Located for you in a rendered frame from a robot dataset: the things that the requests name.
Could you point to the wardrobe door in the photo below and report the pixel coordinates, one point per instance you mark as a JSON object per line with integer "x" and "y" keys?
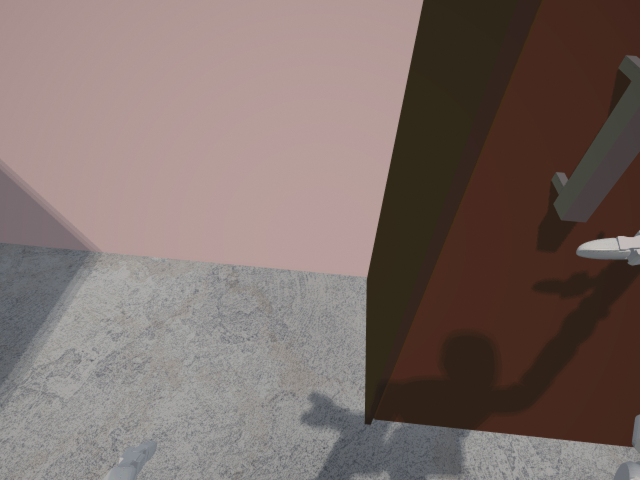
{"x": 515, "y": 333}

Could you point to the robot left hand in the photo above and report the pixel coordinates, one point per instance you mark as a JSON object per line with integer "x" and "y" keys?
{"x": 132, "y": 462}

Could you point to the handle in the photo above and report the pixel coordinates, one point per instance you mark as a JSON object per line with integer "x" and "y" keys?
{"x": 610, "y": 154}

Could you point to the robot right hand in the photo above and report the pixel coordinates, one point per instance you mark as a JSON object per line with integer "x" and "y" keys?
{"x": 617, "y": 248}

